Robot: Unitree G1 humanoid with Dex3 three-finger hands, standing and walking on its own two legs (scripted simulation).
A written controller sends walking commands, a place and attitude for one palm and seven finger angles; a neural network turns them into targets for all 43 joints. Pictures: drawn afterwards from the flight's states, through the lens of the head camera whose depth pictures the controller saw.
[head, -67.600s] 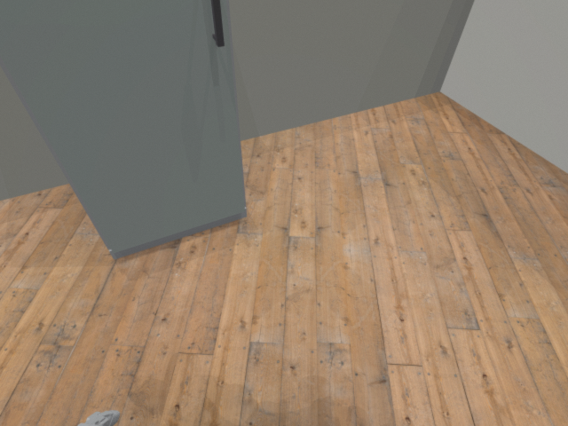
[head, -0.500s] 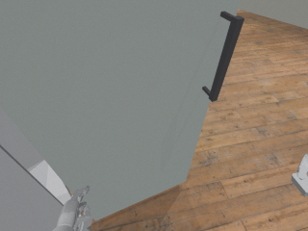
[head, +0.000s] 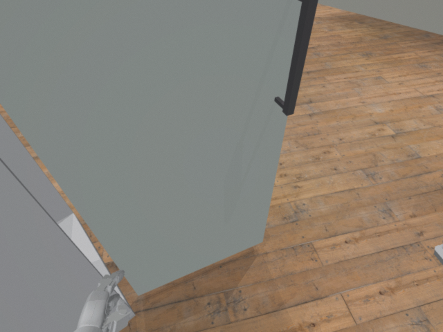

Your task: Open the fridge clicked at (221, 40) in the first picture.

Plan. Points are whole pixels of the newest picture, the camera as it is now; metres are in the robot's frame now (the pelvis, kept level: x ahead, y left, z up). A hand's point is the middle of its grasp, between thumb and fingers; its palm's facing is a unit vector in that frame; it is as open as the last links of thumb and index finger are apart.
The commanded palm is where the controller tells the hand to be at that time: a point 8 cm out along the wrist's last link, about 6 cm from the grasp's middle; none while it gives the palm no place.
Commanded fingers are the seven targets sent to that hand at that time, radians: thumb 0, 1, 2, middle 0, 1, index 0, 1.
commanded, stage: step back with the hand held close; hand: right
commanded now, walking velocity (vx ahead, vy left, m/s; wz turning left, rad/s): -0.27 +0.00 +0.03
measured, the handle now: (291, 59) +0.59 -0.11 +0.23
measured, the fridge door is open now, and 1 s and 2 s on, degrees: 108 108 108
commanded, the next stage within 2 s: stop stepping back and stand still in 0.26 s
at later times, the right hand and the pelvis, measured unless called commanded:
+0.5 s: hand out of the picture +0.08 -0.29 +0.18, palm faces +0.38 +0.84 -0.38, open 7.4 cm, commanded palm +0.00 -0.34 +0.20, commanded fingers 0.00 -0.90 -0.90 0.20 0.30 0.20 0.30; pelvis -0.15 -0.04 +0.01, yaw +1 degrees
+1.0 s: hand out of the picture -0.06 -0.35 +0.19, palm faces +0.45 +0.85 -0.26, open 7.4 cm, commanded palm -0.12 -0.39 +0.20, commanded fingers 0.00 -0.90 -0.90 0.20 0.30 0.20 0.30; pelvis -0.27 -0.09 +0.00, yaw +1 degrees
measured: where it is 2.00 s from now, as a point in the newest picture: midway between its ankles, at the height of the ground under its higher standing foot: outside the picture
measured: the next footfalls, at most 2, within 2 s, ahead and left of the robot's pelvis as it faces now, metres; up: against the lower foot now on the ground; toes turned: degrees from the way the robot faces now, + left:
left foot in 0.26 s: -0.11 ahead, +0.11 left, +0.00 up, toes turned +3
right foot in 0.46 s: -0.05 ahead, -0.12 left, +0.00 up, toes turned -2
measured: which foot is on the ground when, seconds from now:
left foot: down 0.00-0.00, up 0.02-0.24, down 0.26-0.48, up 0.50-0.72, down 0.74-0.98, up 1.00-1.00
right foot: down 0.00-0.26, up 0.28-0.44, down 0.46-0.74, up 0.76-0.96, down 0.98-1.00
